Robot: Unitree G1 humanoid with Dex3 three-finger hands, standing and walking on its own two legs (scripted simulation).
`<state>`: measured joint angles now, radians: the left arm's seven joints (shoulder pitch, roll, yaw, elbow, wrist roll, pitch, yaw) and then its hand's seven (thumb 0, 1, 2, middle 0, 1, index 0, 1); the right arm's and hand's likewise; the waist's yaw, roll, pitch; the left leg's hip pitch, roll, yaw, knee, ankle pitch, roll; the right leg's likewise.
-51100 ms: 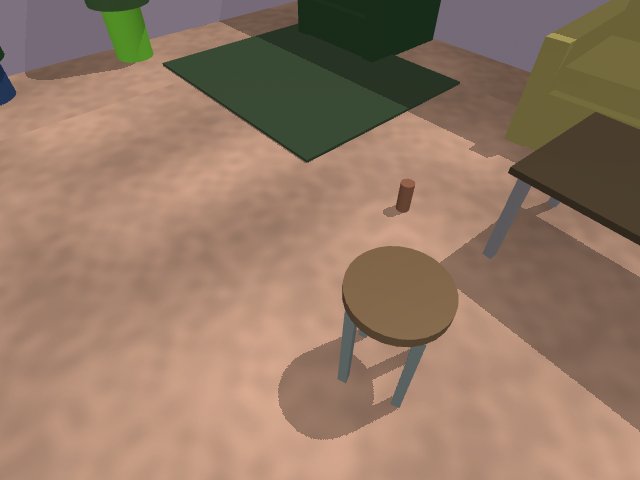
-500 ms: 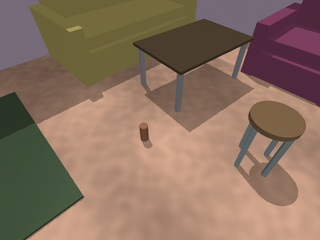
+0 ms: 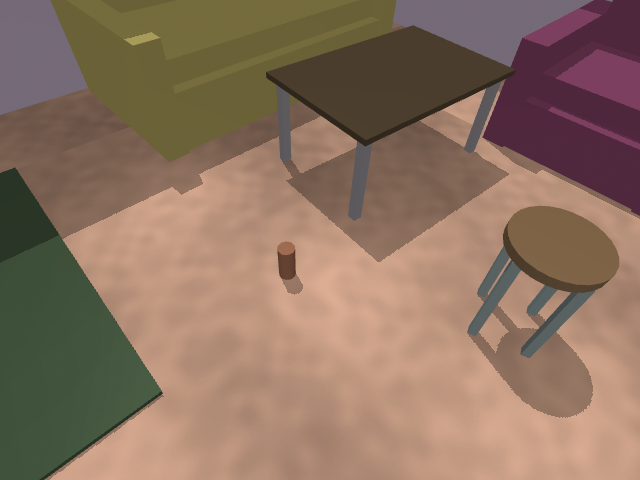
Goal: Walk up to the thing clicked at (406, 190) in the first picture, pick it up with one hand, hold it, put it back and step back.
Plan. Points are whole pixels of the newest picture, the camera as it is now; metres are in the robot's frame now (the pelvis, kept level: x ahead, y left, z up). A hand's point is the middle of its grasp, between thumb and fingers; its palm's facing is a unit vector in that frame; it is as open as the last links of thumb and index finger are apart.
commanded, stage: step back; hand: left
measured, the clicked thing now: (286, 261) +0.99 +0.18 -0.70
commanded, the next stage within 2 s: stand in 0.10 s
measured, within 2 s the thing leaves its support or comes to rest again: neither
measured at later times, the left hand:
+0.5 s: hand out of the picture +0.09 +0.24 -0.15, palm faces -0.03 -0.94 -0.33, open 7.4 cm
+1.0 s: hand out of the picture +0.07 +0.25 -0.15, palm faces -0.03 -0.94 -0.33, open 7.4 cm
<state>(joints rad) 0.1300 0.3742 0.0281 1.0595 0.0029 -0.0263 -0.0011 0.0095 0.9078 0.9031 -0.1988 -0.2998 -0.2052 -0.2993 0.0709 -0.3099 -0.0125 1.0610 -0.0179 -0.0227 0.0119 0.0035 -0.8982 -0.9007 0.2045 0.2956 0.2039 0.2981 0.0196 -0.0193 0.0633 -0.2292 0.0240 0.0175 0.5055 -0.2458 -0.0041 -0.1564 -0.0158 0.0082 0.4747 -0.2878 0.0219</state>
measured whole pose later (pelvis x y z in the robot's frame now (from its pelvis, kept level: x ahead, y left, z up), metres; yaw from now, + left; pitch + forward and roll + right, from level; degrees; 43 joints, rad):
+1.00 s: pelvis +0.00 +0.00 +0.01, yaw +0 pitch -2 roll +0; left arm 0.12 0.35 0.00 1.13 0.01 -0.02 0.00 0.01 0.91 0.90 -0.20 -0.30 -0.21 -0.30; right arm 0.09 -0.34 0.00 1.15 -0.01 -0.01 0.02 0.00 -0.90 -0.90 0.20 0.30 0.20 0.30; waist -0.01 -0.01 0.04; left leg -0.14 0.02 0.02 0.32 -0.15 -0.01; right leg -0.08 -0.02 0.01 0.31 -0.20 0.02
